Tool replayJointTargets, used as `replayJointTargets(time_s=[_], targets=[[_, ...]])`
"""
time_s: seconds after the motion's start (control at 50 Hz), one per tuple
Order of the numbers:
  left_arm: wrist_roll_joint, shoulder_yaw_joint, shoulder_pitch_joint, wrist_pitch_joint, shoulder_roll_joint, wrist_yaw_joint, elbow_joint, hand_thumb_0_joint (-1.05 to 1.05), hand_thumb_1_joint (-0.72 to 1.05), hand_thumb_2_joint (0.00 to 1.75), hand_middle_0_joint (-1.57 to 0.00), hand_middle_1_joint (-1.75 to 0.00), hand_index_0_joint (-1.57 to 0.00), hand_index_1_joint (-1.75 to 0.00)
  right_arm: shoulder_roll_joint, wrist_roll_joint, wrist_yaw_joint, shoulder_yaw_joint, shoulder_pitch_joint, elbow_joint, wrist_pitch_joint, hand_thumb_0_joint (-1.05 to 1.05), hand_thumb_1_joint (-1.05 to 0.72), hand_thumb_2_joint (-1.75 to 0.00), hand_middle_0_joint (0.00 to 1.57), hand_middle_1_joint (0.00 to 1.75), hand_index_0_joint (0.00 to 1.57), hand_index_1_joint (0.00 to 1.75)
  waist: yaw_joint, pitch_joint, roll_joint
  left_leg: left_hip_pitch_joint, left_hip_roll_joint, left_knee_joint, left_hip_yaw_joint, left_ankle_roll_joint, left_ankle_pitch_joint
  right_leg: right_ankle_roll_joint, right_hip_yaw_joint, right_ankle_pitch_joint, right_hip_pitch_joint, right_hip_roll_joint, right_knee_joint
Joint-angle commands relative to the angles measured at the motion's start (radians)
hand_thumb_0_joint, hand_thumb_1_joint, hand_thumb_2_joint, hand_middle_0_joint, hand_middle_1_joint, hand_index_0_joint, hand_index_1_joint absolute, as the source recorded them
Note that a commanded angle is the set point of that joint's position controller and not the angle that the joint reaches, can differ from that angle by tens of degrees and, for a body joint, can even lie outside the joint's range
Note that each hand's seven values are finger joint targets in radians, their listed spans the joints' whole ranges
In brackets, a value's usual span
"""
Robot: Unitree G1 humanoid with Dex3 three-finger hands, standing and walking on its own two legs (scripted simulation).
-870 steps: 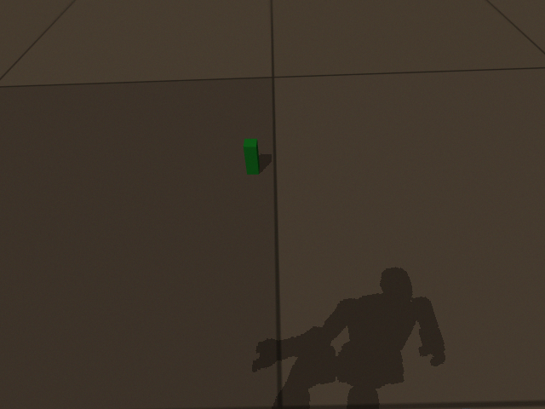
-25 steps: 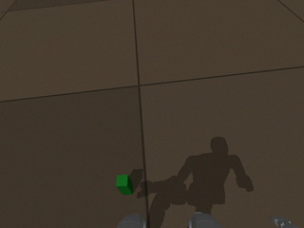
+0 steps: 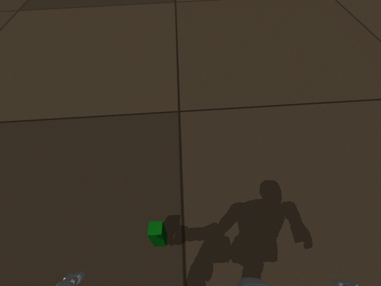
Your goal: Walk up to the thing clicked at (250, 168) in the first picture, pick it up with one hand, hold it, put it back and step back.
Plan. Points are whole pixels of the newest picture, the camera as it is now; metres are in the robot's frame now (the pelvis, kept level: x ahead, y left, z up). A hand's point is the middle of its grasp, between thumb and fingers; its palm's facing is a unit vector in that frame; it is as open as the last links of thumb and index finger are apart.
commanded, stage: walk up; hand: left
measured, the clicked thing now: (158, 234) +0.40 +0.21 -0.66
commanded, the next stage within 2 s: none
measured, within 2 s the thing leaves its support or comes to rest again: neither
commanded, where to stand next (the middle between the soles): +0.08 -0.01 m, yaw +0 degrees
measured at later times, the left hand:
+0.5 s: hand out of the picture +0.07 +0.25 -0.13, palm faces +0.01 -0.93 -0.37, open 7.4 cm
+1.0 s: hand out of the picture +0.10 +0.27 -0.13, palm faces +0.02 -0.91 -0.42, open 7.3 cm
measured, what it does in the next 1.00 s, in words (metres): stands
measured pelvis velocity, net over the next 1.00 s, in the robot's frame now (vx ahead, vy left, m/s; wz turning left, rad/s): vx -0.01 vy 0.00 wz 0.02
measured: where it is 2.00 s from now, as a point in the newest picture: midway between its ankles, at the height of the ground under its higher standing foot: outside the picture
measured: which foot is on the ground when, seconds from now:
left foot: down 0.00-0.94, up 0.96-1.00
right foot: down 0.00-1.00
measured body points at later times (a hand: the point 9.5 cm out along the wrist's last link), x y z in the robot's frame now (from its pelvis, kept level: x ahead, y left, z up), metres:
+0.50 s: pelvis +0.00 -0.01 +0.02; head +0.01 -0.02 +0.47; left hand +0.07 +0.30 -0.10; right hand +0.11 -0.31 -0.12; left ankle -0.01 +0.12 -0.73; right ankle +0.05 -0.15 -0.73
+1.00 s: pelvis -0.01 +0.00 +0.01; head +0.04 -0.02 +0.46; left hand +0.10 +0.32 -0.10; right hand +0.09 -0.32 -0.12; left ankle -0.02 +0.12 -0.70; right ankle +0.05 -0.15 -0.73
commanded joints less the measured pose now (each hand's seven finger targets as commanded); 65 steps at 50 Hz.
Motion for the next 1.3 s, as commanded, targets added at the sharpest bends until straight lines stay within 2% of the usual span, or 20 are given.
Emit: replayJointTargets(time_s=[0.0,0.1,0.36,0.54,0.82,0.84,0.88,0.9,0.92,0.94,0.98,1.02,1.08,1.12,1.14,1.16,1.18,1.2,1.26,1.28], targets=[[-0.003,0.051,-0.040,-0.028,0.211,0.015,-0.039,0.00,0.90,0.90,-0.20,-0.30,-0.20,-0.30,-0.203,0.003,-0.010,-0.041,-0.070,-0.054,-0.026,0.00,-0.90,-0.90,0.20,0.30,0.20,0.30,0.015,-0.111,0.029,-0.046,0.136,-0.214,-0.137,0.074,0.216,-0.067,0.030,0.129,0.147,-0.022,-0.101],[-0.005,0.044,-0.053,-0.029,0.211,0.012,-0.004,0.00,0.90,0.90,-0.20,-0.30,-0.20,-0.30,-0.204,0.003,-0.009,-0.038,-0.093,-0.026,-0.017,0.00,-0.90,-0.90,0.20,0.30,0.20,0.30,0.010,-0.082,0.050,-0.016,0.115,-0.256,-0.125,0.048,0.105,-0.068,0.055,0.099,0.136,-0.046,-0.183],[0.004,0.046,-0.072,-0.035,0.200,0.011,0.048,0.00,0.90,0.90,-0.20,-0.30,-0.20,-0.30,-0.181,0.005,-0.006,-0.040,-0.106,0.016,-0.017,0.00,-0.90,-0.90,0.20,0.30,0.20,0.30,0.000,-0.122,-0.014,0.095,0.106,-0.304,-0.093,0.031,0.211,-0.052,0.056,0.166,0.168,-0.073,-0.270],[0.009,0.055,-0.079,-0.032,0.199,0.010,0.059,0.00,0.90,0.90,-0.20,-0.30,-0.20,-0.30,-0.175,-0.001,-0.005,-0.039,-0.092,0.039,-0.013,0.00,-0.90,-0.90,0.20,0.30,0.20,0.30,0.004,-0.084,-0.012,0.075,0.097,-0.334,-0.094,0.025,0.148,-0.051,0.075,0.043,0.158,-0.077,-0.314],[0.007,0.058,-0.083,-0.027,0.184,0.013,0.053,0.00,0.90,0.90,-0.20,-0.30,-0.20,-0.30,-0.178,-0.001,-0.013,-0.041,-0.072,0.043,-0.017,0.00,-0.90,-0.90,0.20,0.30,0.20,0.30,0.003,-0.133,-0.001,0.097,0.112,-0.325,-0.085,0.023,0.303,-0.050,0.046,0.253,0.224,-0.072,-0.271],[-0.023,0.093,-0.066,-0.015,0.271,0.042,0.052,0.00,0.90,0.90,-0.20,-0.30,-0.20,-0.30,-0.243,-0.018,-0.001,-0.070,-0.099,0.015,0.015,0.00,-0.90,-0.90,0.20,0.30,0.20,0.30,0.016,-0.016,0.043,0.014,0.086,-0.213,-0.078,0.017,0.534,-0.064,0.071,0.520,0.177,-0.117,-0.187],[-0.029,0.104,0.005,-0.007,0.282,0.061,0.051,0.00,0.90,0.90,-0.20,-0.30,-0.20,-0.30,-0.199,-0.008,0.001,-0.072,-0.081,-0.010,0.030,0.00,-0.90,-0.90,0.20,0.30,0.20,0.30,0.028,-0.080,-0.022,-0.003,0.046,-0.085,-0.027,0.002,0.489,-0.128,0.113,0.700,0.237,-0.187,-0.176],[-0.026,0.111,0.024,-0.006,0.298,0.068,0.039,0.00,0.90,0.90,-0.20,-0.30,-0.20,-0.30,-0.191,-0.008,0.004,-0.076,-0.080,-0.028,0.036,0.00,-0.90,-0.90,0.20,0.30,0.20,0.30,0.039,-0.109,-0.086,-0.042,-0.002,0.051,-0.008,0.000,0.279,-0.190,0.179,0.783,0.261,-0.257,-0.191],[-0.012,0.117,0.024,-0.006,0.316,0.077,0.021,0.00,0.90,0.90,-0.20,-0.30,-0.20,-0.30,-0.182,-0.015,0.010,-0.082,-0.078,-0.057,0.052,0.00,-0.90,-0.90,0.20,0.30,0.20,0.30,0.047,-0.119,-0.166,-0.122,-0.040,0.231,-0.044,0.001,-0.139,-0.275,0.271,0.820,0.267,-0.362,-0.235],[0.003,0.123,0.015,-0.007,0.322,0.081,-0.006,0.00,0.90,0.90,-0.20,-0.30,-0.20,-0.30,-0.174,-0.025,0.017,-0.085,-0.049,-0.075,0.069,0.00,-0.90,-0.90,0.20,0.30,0.20,0.30,0.039,-0.121,-0.145,-0.132,-0.004,0.347,-0.121,0.003,-0.194,-0.301,0.279,0.726,0.208,-0.399,-0.248],[0.012,0.123,-0.065,0.000,0.301,0.085,-0.051,0.00,0.90,0.90,-0.20,-0.30,-0.20,-0.30,-0.189,-0.022,0.032,-0.100,-0.019,-0.097,0.085,0.00,-0.90,-0.90,0.20,0.30,0.20,0.30,-0.006,-0.121,-0.133,-0.095,0.016,0.452,-0.145,0.007,-0.162,-0.297,0.201,0.537,0.081,-0.354,-0.244],[0.024,0.122,-0.112,0.005,0.295,0.085,-0.077,0.00,0.90,0.90,-0.20,-0.30,-0.20,-0.30,-0.178,-0.022,0.044,-0.108,0.024,-0.109,0.091,0.00,-0.90,-0.90,0.20,0.30,0.20,0.30,-0.036,-0.161,-0.158,-0.087,0.023,0.423,-0.130,0.004,-0.129,-0.250,0.108,0.420,0.068,-0.279,-0.206],[0.050,0.115,-0.148,0.009,0.281,0.064,-0.122,0.00,0.90,0.90,-0.20,-0.30,-0.20,-0.30,-0.181,-0.010,0.032,-0.116,0.079,-0.090,0.069,0.00,-0.90,-0.90,0.20,0.30,0.20,0.30,-0.043,-0.223,-0.252,-0.035,0.055,0.111,-0.069,0.002,-0.117,-0.204,0.093,0.250,0.110,-0.230,-0.118],[0.040,0.096,-0.175,0.040,0.223,0.037,-0.134,0.00,0.90,0.90,-0.20,-0.30,-0.20,-0.30,-0.165,-0.012,0.009,-0.120,0.166,-0.019,0.028,0.00,-0.90,-0.90,0.20,0.30,0.20,0.30,-0.085,-0.213,-0.160,0.138,0.015,-0.213,-0.026,-0.014,0.062,-0.154,0.027,-0.042,-0.011,-0.108,0.101],[0.024,0.077,-0.118,0.062,0.137,0.031,-0.144,0.00,0.90,0.90,-0.20,-0.30,-0.20,-0.30,-0.232,-0.038,-0.008,-0.131,0.172,-0.026,0.003,0.00,-0.90,-0.90,0.20,0.30,0.20,0.30,-0.083,-0.152,0.073,0.171,0.082,-0.338,-0.199,-0.023,0.020,-0.102,0.017,-0.271,-0.167,0.025,0.324],[0.025,0.073,-0.096,0.076,0.109,0.026,-0.167,0.00,0.90,0.90,-0.20,-0.30,-0.20,-0.30,-0.362,-0.055,-0.028,-0.150,0.160,-0.050,-0.020,0.00,-0.90,-0.90,0.20,0.30,0.20,0.30,-0.058,-0.096,0.246,0.099,0.294,-0.390,-0.546,0.006,0.107,-0.068,0.139,-0.412,-0.328,0.141,0.462],[0.028,0.102,-0.080,0.093,0.200,0.029,-0.144,0.00,0.90,0.90,-0.20,-0.30,-0.20,-0.30,-0.404,-0.041,-0.042,-0.151,0.083,-0.085,-0.027,0.00,-0.90,-0.90,0.20,0.30,0.20,0.30,-0.040,-0.071,0.075,-0.039,0.385,-0.386,-0.588,0.119,0.030,-0.068,0.257,-0.319,-0.247,0.078,0.447],[0.027,0.103,-0.126,0.094,0.227,0.031,-0.138,0.00,0.90,0.90,-0.20,-0.30,-0.20,-0.30,-0.430,-0.034,-0.048,-0.148,-0.021,-0.107,-0.035,0.00,-0.90,-0.90,0.20,0.30,0.20,0.30,-0.031,-0.018,0.145,-0.151,0.436,-0.426,-0.653,0.192,-0.055,-0.061,0.267,-0.307,-0.218,0.048,0.459],[0.033,0.139,0.016,0.108,0.277,-0.011,-0.123,0.00,0.90,0.90,-0.20,-0.30,-0.20,-0.30,-0.355,-0.028,-0.092,-0.150,0.021,-0.099,-0.065,0.00,-0.90,-0.90,0.20,0.30,0.20,0.30,0.040,-0.043,0.052,0.151,0.293,-0.211,-0.307,0.146,0.330,-0.049,0.302,-0.134,-0.371,0.081,0.589],[0.046,0.147,0.025,0.115,0.280,-0.026,-0.141,0.00,0.90,0.90,-0.20,-0.30,-0.20,-0.30,-0.357,-0.019,-0.105,-0.157,0.104,-0.094,-0.073,0.00,-0.90,-0.90,0.20,0.30,0.20,0.30,0.017,-0.061,0.060,0.208,0.303,-0.177,-0.307,0.146,0.391,-0.047,0.286,-0.137,-0.391,0.081,0.601]])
